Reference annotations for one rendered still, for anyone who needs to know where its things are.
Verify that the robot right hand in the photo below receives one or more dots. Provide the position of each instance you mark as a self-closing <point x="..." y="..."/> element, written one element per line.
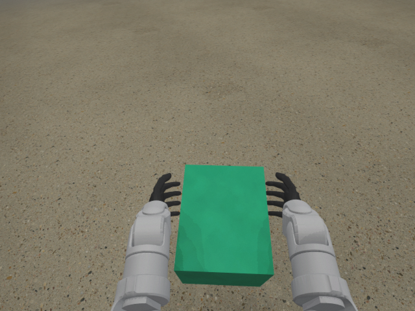
<point x="289" y="192"/>

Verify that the carton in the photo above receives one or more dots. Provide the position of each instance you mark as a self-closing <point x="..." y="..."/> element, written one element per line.
<point x="223" y="232"/>

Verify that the robot left hand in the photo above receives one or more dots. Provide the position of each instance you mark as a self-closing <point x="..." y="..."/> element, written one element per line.
<point x="159" y="189"/>

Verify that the right robot forearm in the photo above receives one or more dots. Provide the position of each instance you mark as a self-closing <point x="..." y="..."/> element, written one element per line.
<point x="316" y="283"/>

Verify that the left robot forearm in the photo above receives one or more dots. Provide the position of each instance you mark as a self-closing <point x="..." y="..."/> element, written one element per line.
<point x="145" y="286"/>

